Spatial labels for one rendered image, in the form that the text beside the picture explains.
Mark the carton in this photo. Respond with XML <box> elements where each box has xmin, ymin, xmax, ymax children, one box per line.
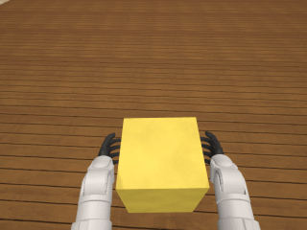
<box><xmin>115</xmin><ymin>117</ymin><xmax>210</xmax><ymax>213</ymax></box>

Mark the robot left hand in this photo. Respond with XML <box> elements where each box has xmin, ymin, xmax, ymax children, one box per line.
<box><xmin>98</xmin><ymin>132</ymin><xmax>122</xmax><ymax>165</ymax></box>

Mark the right robot forearm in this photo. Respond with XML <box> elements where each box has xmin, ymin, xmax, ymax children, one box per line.
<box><xmin>209</xmin><ymin>154</ymin><xmax>261</xmax><ymax>230</ymax></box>

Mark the robot right hand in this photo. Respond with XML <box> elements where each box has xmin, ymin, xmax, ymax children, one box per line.
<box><xmin>200</xmin><ymin>131</ymin><xmax>224</xmax><ymax>165</ymax></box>

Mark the left robot forearm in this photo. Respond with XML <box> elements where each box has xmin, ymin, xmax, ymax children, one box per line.
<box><xmin>71</xmin><ymin>155</ymin><xmax>115</xmax><ymax>230</ymax></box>

